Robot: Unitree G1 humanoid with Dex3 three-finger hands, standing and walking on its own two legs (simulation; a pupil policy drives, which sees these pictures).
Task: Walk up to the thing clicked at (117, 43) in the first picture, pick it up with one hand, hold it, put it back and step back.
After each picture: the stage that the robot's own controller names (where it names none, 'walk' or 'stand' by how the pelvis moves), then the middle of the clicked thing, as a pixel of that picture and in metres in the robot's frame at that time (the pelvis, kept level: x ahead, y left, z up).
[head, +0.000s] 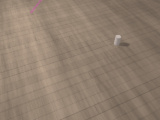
stand; (117, 40) +1.47 -0.40 -0.72
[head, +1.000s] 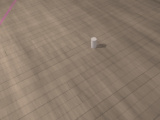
walk; (93, 42) +1.38 -0.01 -0.69
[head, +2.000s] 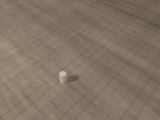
walk; (63, 77) +0.86 +0.22 -0.70
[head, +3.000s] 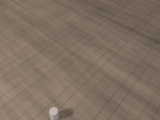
walk; (54, 114) +0.51 +0.21 -0.70
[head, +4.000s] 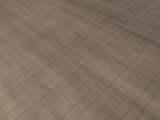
stand; out of the picture +0.36 +0.20 -0.71
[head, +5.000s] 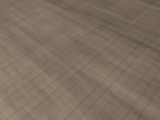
stand; out of the picture +0.35 +0.20 -0.72
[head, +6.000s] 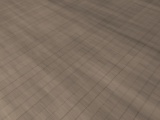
stand; out of the picture +0.36 +0.21 -0.73
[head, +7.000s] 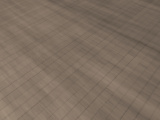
stand; out of the picture +0.35 +0.21 -0.73
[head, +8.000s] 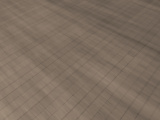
stand; out of the picture +0.34 +0.21 -0.73
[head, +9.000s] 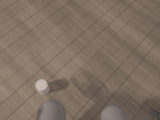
go down; (42, 87) +0.40 +0.22 -0.47
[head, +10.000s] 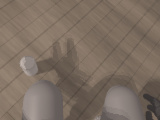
go down; (29, 66) +0.43 +0.26 -0.32
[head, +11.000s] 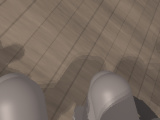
close in; out of the picture +0.39 +0.30 -0.23
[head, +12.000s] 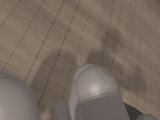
close; out of the picture +0.39 +0.31 -0.21
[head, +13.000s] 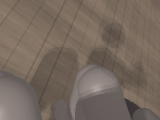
lift; out of the picture +0.37 +0.30 -0.22
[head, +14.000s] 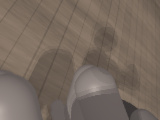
lift; out of the picture +0.36 +0.29 -0.22
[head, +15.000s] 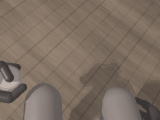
lift; (11, 83) +0.31 +0.26 -0.06
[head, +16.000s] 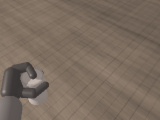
hold; (35, 87) +0.33 +0.17 +0.05
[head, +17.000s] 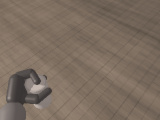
hold; (39, 92) +0.33 +0.17 +0.01
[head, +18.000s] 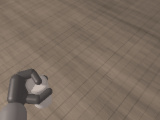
hold; (40, 92) +0.33 +0.17 +0.00
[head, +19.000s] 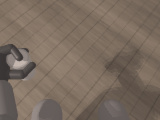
crouch; (22, 65) +0.40 +0.22 -0.07
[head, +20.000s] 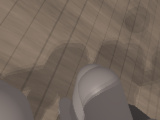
lower; out of the picture +0.39 +0.31 -0.22
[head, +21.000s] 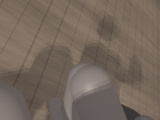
lower; out of the picture +0.40 +0.32 -0.22
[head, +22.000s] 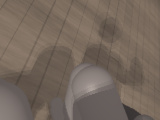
lower; out of the picture +0.40 +0.32 -0.22
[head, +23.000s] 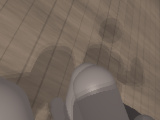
lower; out of the picture +0.40 +0.32 -0.22
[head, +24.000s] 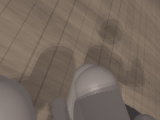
loosen; out of the picture +0.39 +0.31 -0.22
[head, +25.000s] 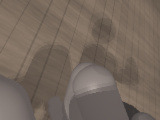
withdraw; out of the picture +0.38 +0.31 -0.22
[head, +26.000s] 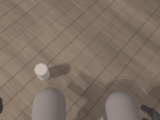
walk; (42, 72) +0.44 +0.23 -0.40
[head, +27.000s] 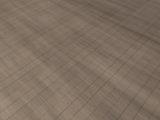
stand; out of the picture +0.37 +0.19 -0.66
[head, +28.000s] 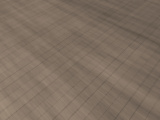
stand; out of the picture +0.38 +0.20 -0.67
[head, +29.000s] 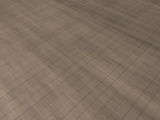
stand; out of the picture +0.38 +0.18 -0.71
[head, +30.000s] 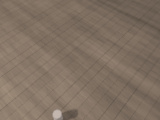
walk; (57, 116) +0.42 +0.18 -0.70
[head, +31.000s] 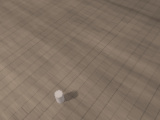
walk; (59, 96) +0.58 +0.24 -0.70
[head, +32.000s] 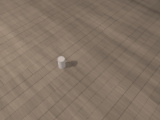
walk; (61, 62) +0.91 +0.20 -0.70
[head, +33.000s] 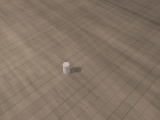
stand; (66, 68) +0.99 +0.19 -0.71
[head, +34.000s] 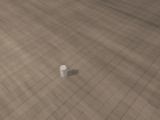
stand; (63, 71) +1.00 +0.21 -0.73
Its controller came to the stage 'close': yes
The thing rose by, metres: 0.71
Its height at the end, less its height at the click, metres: +0.00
